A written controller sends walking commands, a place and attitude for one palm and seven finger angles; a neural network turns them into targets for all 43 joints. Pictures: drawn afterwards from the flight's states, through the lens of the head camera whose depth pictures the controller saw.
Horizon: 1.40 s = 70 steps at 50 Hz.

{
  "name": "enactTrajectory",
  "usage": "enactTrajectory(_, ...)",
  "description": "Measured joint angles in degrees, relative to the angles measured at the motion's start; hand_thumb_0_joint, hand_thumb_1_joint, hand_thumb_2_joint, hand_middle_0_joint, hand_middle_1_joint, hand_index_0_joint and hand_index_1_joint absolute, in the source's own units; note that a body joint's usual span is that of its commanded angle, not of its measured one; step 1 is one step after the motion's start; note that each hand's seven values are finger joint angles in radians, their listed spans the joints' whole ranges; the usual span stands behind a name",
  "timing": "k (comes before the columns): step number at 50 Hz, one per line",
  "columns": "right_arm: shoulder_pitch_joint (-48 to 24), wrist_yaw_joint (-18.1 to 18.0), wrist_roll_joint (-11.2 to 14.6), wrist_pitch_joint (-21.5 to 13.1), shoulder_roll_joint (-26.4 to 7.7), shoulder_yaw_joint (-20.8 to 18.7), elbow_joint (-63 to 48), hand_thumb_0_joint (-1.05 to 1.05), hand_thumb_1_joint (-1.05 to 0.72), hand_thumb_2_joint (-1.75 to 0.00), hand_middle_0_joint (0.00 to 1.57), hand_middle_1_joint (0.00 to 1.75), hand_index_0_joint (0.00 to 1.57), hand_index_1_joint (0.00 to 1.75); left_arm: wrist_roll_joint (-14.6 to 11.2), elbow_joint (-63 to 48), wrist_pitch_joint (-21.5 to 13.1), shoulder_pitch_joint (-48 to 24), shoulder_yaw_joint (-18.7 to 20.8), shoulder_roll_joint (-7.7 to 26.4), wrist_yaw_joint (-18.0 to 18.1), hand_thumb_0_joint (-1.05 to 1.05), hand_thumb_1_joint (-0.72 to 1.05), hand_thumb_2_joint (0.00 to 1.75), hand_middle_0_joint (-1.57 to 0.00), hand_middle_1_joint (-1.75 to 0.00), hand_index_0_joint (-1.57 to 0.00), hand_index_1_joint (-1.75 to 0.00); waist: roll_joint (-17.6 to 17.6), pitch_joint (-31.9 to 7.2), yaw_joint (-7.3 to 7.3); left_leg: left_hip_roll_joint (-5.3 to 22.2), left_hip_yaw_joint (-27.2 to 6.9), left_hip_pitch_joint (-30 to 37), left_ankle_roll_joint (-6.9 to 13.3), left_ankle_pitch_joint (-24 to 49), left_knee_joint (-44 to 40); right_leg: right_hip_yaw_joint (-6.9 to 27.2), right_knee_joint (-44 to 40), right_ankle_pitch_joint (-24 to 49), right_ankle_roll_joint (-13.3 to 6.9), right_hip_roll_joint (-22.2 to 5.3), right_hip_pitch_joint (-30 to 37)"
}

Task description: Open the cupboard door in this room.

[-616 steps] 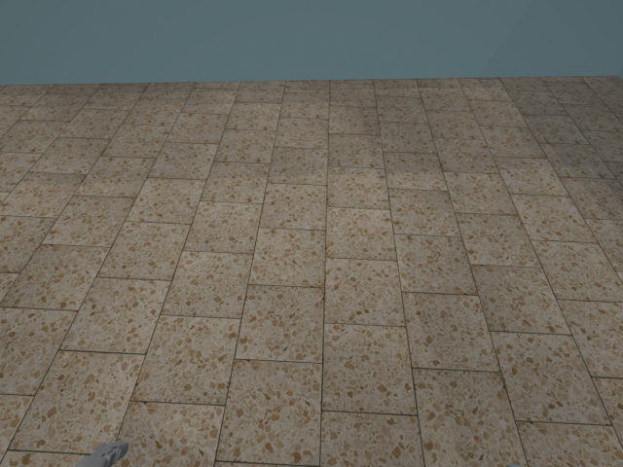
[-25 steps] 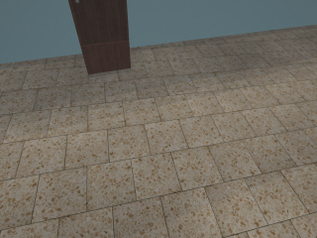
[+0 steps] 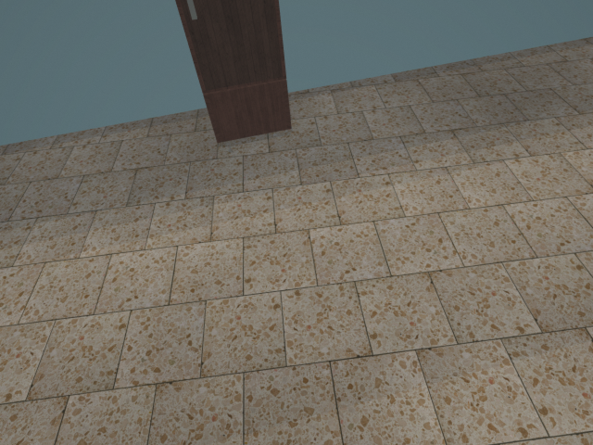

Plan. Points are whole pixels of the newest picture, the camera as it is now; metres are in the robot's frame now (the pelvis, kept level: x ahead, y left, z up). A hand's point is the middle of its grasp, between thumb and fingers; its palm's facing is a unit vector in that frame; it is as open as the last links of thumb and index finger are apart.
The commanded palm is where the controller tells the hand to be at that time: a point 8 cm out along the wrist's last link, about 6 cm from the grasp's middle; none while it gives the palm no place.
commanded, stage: stand and wait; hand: left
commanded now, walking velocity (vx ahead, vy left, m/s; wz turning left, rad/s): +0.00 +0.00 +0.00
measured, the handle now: out of the picture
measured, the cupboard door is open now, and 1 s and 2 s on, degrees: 0 0 0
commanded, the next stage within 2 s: turn or walk to find it in 0.20 s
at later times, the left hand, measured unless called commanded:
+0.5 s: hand out of the picture -0.04 +0.21 -0.18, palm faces +0.17 -0.96 -0.24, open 7.4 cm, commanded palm none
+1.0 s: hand out of the picture -0.13 +0.24 -0.20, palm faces +0.37 -0.91 -0.21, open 7.4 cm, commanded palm none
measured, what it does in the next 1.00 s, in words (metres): steps on the spot, turning left: left foot, then left foot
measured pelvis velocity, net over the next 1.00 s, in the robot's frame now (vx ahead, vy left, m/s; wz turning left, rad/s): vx -0.09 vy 0.04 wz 0.34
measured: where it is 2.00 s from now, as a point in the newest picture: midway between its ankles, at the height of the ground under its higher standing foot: outside the picture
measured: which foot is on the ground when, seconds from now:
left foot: up 0.00-0.22, down 0.24-0.54, up 0.56-0.94, down 0.96-1.00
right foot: down 0.00-0.96, up 0.98-1.00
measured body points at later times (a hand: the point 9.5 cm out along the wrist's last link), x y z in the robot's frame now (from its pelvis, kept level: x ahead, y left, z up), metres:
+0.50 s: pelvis -0.04 +0.01 -0.01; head -0.02 +0.00 +0.44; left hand -0.05 +0.26 -0.16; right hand +0.05 -0.21 -0.17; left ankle -0.05 +0.14 -0.74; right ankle -0.03 -0.10 -0.74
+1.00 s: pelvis -0.09 +0.04 -0.02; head -0.06 +0.08 +0.43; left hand -0.14 +0.29 -0.18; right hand +0.07 -0.18 -0.15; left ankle -0.13 +0.13 -0.75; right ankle -0.04 -0.09 -0.73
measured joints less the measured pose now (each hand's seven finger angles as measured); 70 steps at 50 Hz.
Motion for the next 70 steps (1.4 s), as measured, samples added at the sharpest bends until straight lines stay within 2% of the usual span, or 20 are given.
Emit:
enactTrajectory(5,0.39,-0.16,0.18,0.54,-0.05,0.17,1.66,0.01,-0.91,-0.9,0.2,0.3,0.2,0.3,0.27,0.36,-0.55,0.98,0.22,-0.03,0.07,0.01,0.92,0.89,-0.21,-0.3,-0.21,-0.3,-0.49,1.29,0.86,1.21,1.17,1.57,-1.03,-1.4,-0.29,-2.17,-0.41,0.42,-0.22,-0.21,-0.39)
enactTrajectory(9,-0.46,-0.51,0.45,0.0,0.62,0.9,2.42,0.01,-0.91,-0.9,0.2,0.3,0.2,0.3,0.49,1.55,-0.62,1.83,0.3,0.34,0.15,0.01,0.91,0.89,-0.21,-0.3,-0.21,-0.3,-1.51,1.8,2.04,1.61,3.08,6.29,-0.88,-1.59,-11.61,-2.81,0.26,0.61,0.09,-0.48,-1.44)
enactTrajectory(13,-1.31,-0.84,0.49,-1.94,1.7,1.7,2.81,0.01,-0.91,-0.9,0.2,0.3,0.2,0.3,-0.26,3.76,0.11,2.59,0.36,0.98,0.24,0.01,0.91,0.89,-0.21,-0.3,-0.2,-0.3,-2.05,1.35,2.05,1.82,3.93,12.41,0.41,6.51,-25.74,-3.76,3.5,-0.64,1.23,-0.35,-2.88)
enactTrajectory(17,-1.78,-1.12,0.1,-2.31,3.99,2.52,3.08,0.01,-0.91,-0.9,0.2,0.3,0.2,0.3,-0.44,5.15,1.54,2.73,0.5,2.24,0.18,0.01,0.91,0.89,-0.2,-0.3,-0.2,-0.3,-4.77,0.49,2.84,0.41,4.79,13.33,1.6,6.36,-25.74,-2.34,6.01,-3.82,3.78,-1.75,-3.0)
enactTrajectory(23,-2.4,-1.32,-0.19,-2.17,3.66,2.3,2.22,0.01,-0.93,-0.9,0.2,0.3,0.2,0.3,-0.35,4.3,2.14,0.47,0.76,2.51,-0.11,0.01,0.91,0.89,-0.2,-0.3,-0.2,-0.3,-3.97,-0.05,1.86,-0.8,3.0,11.83,1.83,8.13,-26.15,0.67,11.79,-8.84,5.45,-2.25,-4.22)
enactTrajectory(26,-2.56,-0.93,-0.11,-1.83,3.02,1.91,1.58,0.01,-0.92,-0.9,0.2,0.3,0.2,0.3,-0.33,2.98,1.28,-0.4,0.88,2.45,-0.11,0.01,0.91,0.89,-0.2,-0.29,-0.2,-0.3,-2.81,-0.05,1.61,-1.1,1.89,9.75,1.15,8.2,-24.51,0.73,6.66,-4.05,5.5,-2.02,-2.42)
enactTrajectory(28,-2.49,-0.69,0.2,-1.45,1.95,1.36,1.1,0.01,-0.92,-0.9,0.2,0.3,0.2,0.3,-0.01,2.31,0.6,-0.96,0.87,1.66,0.0,0.01,0.91,0.89,-0.2,-0.29,-0.2,-0.3,-0.28,0.32,1.06,-0.17,0.53,7.8,0.91,7.96,-21.61,-1.23,5.42,-2.31,3.21,-1.03,-1.83)
enactTrajectory(31,-2.0,-0.26,0.07,-0.09,1.09,0.52,0.29,0.01,-0.91,-0.9,0.2,0.3,0.2,0.3,0.27,0.47,-0.13,-0.92,1.07,1.37,0.09,0.01,0.91,0.89,-0.2,-0.3,-0.2,-0.3,-0.24,0.41,1.09,-1.06,1.32,1.73,0.76,-1.23,-6.82,-3.17,4.94,-2.72,1.49,-2.29,-1.7)
enactTrajectory(34,-2.29,0.36,-0.08,0.65,0.06,-0.23,-0.13,0.01,-0.91,-0.9,0.2,0.3,0.2,0.3,0.33,-0.55,-0.04,-0.55,1.05,1.17,0.12,0.01,0.91,0.89,-0.2,-0.3,-0.2,-0.3,-0.52,1.03,1.22,-0.58,2.1,-2.71,0.27,-1.6,5.74,-4.29,3.2,-1.5,1.52,-3.14,-1.12)
enactTrajectory(37,-2.17,0.79,-0.08,0.77,-0.65,-0.6,-0.7,0.01,-0.91,-0.9,0.2,0.3,0.2,0.3,0.52,-0.96,0.23,-0.25,0.94,1.18,0.06,0.01,0.9,0.89,-0.2,-0.3,-0.2,-0.3,-0.79,1.47,0.67,0.83,2.85,-3.71,-0.64,-0.54,8.3,-5.8,2.18,-0.68,1.82,-3.85,-0.78)
enactTrajectory(45,-2.82,1.1,0.23,0.66,-0.3,0.11,-1.62,0.01,-0.91,-0.9,0.2,0.3,0.2,0.3,0.96,-1.96,0.39,-0.31,1.38,2.86,-0.35,0.01,0.9,0.89,-0.21,-0.3,-0.21,-0.3,-3.36,2.77,1.51,2.79,6.1,2.44,-1.24,-1.83,-7.22,-9.0,4.8,-1.07,3.43,-6.38,-2.86)
enactTrajectory(47,-2.94,1.15,0.25,-0.06,-0.06,0.4,-2.37,0.01,-0.91,-0.9,0.2,0.3,0.2,0.3,0.71,-1.94,0.75,-0.19,1.62,3.62,-0.45,0.01,0.9,0.89,-0.21,-0.3,-0.21,-0.3,-3.86,2.74,1.32,2.71,7.04,5.47,-0.92,2.63,-14.82,-9.88,7.22,-1.98,4.42,-7.22,-4.09)
enactTrajectory(48,-2.9,1.18,0.17,-0.65,0.08,0.47,-2.72,0.01,-0.91,-0.9,0.2,0.3,0.2,0.3,0.43,-1.99,1.11,-0.07,1.8,4.08,-0.51,0.01,0.9,0.89,-0.21,-0.3,-0.21,-0.3,-4.22,2.54,1.15,2.35,7.13,6.51,0.63,3.84,-17.83,-10.15,9.29,-2.86,5.03,-7.91,-5.16)
enactTrajectory(50,-3.24,1.14,-0.04,-1.4,1.28,0.75,-3.15,0.01,-0.91,-0.9,0.2,0.3,0.2,0.3,0.13,-1.71,2.45,-0.62,2.18,5.36,-0.41,0.01,0.9,0.89,-0.21,-0.3,-0.2,-0.3,-5.98,3.01,1.45,1.14,7.47,5.86,3.18,3.52,-16.87,-6.18,16.86,-10.69,6.15,-7.65,-8.48)
enactTrajectory(52,-2.91,0.8,-0.24,-1.9,2.12,1.2,-3.47,0.01,-0.91,-0.9,0.2,0.3,0.2,0.3,0.18,-1.31,3.59,-1.15,2.44,6.01,-0.33,0.01,0.9,0.89,-0.21,-0.3,-0.2,-0.3,-6.06,2.77,1.27,0.94,7.07,6.26,4.2,4.3,-18.23,-2.6,24.83,-13.6,6.52,-5.69,-11.56)
enactTrajectory(55,-2.19,0.02,-0.3,-2.21,2.72,1.8,-3.11,0.01,-0.9,-0.9,0.2,0.3,0.2,0.3,0.13,-1.02,3.6,-2.21,2.49,6.16,-0.61,0.01,0.91,0.89,-0.2,-0.29,-0.2,-0.3,-5.06,2.12,0.99,0.61,5.95,7.66,4.66,7.08,-22.67,0.55,32.2,-10.74,6.8,-3.73,-14.38)
enactTrajectory(58,-1.64,-0.39,-0.11,-2.59,3.27,2.17,-2.32,0.01,-0.9,-0.9,0.2,0.3,0.2,0.3,0.09,-1.07,2.78,-2.58,2.22,6.04,-0.68,0.01,0.91,0.9,-0.2,-0.29,-0.2,-0.3,-4.57,1.25,1.12,-0.06,5.77,9.24,5.14,9.21,-26.57,2.56,33.93,-7.87,7.25,-3.08,-14.98)
enactTrajectory(63,-0.68,-1.03,-0.05,-3.29,3.85,2.05,-1.1,0.01,-0.91,-0.9,0.2,0.3,0.2,0.3,-0.03,-0.23,2.58,-2.92,1.5,5.22,-0.23,0.01,0.91,0.9,-0.2,-0.29,-0.2,-0.3,-4.31,0.0,0.61,-1.29,6.11,11.11,5.42,10.5,-29.44,3.88,27.97,-7.75,7.65,-2.86,-11.83)
enactTrajectory(67,0.17,-1.07,-0.31,-3.29,3.84,1.99,0.21,0.01,-0.92,-0.9,0.2,0.3,0.2,0.3,-0.18,0.42,2.41,-3.55,0.69,3.81,-0.02,0.01,0.91,0.9,-0.2,-0.29,-0.2,-0.3,-3.7,-0.38,-0.16,-1.84,6.11,11.23,5.1,10.16,-28.82,3.4,16.92,-9.08,7.11,-2.4,-6.85)
enactTrajectory(70,0.99,-1.0,-0.1,-3.11,3.82,2.0,1.58,0.01,-0.91,-0.9,0.2,0.3,0.2,0.3,-0.24,0.82,1.42,-3.37,0.01,2.66,0.09,0.01,0.91,0.9,-0.2,-0.29,-0.2,-0.3,-3.45,-0.78,-0.17,-2.32,6.58,10.57,4.4,9.13,-26.84,2.65,5.54,-3.0,6.56,-2.1,-1.98)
